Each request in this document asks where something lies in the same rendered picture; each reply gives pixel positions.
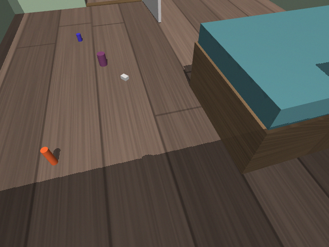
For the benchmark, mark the bed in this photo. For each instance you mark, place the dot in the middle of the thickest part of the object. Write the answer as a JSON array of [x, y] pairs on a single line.
[[263, 82]]

